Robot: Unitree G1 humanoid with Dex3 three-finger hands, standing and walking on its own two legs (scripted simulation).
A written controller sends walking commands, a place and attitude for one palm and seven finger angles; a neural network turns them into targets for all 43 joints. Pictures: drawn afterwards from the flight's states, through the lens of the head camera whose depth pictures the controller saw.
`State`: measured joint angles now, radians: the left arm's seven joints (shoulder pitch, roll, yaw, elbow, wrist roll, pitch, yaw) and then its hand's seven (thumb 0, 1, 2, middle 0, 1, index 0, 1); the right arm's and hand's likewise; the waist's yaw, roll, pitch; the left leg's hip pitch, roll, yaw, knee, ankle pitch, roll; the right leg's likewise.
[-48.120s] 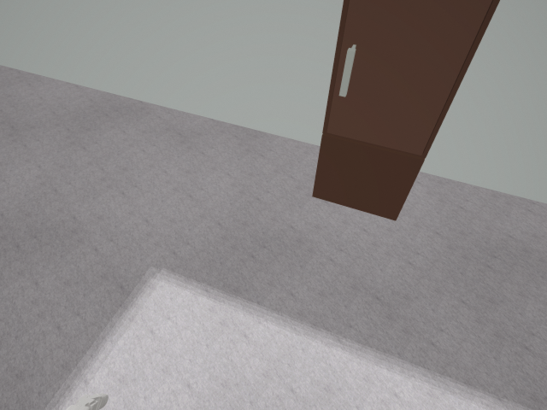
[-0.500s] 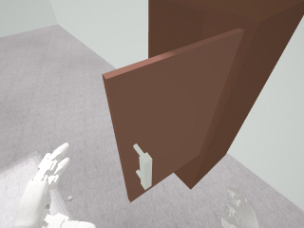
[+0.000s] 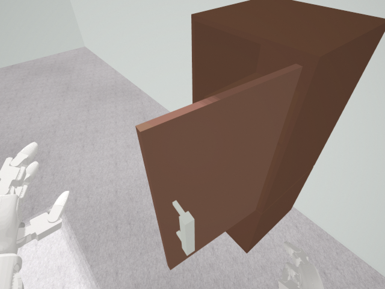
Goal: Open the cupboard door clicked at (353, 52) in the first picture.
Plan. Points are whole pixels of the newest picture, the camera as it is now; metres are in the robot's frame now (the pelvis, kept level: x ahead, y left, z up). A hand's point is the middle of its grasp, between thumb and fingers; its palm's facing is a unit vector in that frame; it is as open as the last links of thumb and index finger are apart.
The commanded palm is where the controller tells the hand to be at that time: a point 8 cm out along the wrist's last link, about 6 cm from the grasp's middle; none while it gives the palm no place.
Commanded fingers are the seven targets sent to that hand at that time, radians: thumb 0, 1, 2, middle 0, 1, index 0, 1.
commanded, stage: draw the hand back to the body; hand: left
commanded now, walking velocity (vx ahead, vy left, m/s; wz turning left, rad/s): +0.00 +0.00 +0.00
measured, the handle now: (182, 228) +0.28 +0.06 -0.05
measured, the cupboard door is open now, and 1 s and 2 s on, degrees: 84 84 84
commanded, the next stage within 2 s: step back with the hand held close in 0.44 s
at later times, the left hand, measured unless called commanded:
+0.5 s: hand (60, 199) +0.20 +0.24 +0.17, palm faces +0.45 -0.80 -0.39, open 7.5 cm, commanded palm +0.15 +0.28 +0.18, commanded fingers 0.00 0.90 0.90 -0.20 -0.30 -0.20 -0.30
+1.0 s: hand (48, 209) +0.18 +0.25 +0.16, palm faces +0.32 -0.81 -0.50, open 7.4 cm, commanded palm +0.12 +0.29 +0.18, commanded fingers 0.00 0.90 0.90 -0.20 -0.30 -0.20 -0.30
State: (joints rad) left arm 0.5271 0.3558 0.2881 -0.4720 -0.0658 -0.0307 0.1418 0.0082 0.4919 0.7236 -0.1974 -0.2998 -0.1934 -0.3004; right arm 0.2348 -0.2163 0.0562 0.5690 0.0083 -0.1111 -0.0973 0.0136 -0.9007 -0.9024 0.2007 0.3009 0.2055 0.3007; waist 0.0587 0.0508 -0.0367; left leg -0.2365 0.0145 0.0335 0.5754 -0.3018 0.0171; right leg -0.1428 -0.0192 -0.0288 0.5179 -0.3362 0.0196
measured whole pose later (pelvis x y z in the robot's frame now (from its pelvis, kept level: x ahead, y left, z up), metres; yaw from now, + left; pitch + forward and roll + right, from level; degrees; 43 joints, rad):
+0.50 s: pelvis +0.01 -0.02 +0.01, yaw -1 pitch -4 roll +0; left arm 0.47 0.34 0.33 -0.43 -0.07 -0.07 0.12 0.02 0.89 0.89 -0.21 -0.30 -0.21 -0.30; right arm 0.21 -0.22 0.02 0.63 0.00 -0.12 -0.09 0.01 -0.90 -0.90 0.20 0.30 0.20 0.30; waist 0.07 0.06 0.01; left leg -0.14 0.04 0.03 0.47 -0.26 -0.01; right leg -0.06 0.01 -0.03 0.43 -0.30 -0.01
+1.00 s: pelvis -0.04 +0.00 +0.01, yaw -3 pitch +0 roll -1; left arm 0.57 0.45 0.42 -0.52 -0.06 -0.14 0.14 0.02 0.89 0.90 -0.22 -0.30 -0.21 -0.30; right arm 0.16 -0.22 -0.01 0.53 0.01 0.02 -0.09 0.01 -0.90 -0.90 0.20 0.30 0.20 0.30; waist -0.01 0.00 0.05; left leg -0.29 0.04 0.07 0.50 -0.20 0.01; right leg -0.22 0.01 0.01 0.45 -0.22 0.02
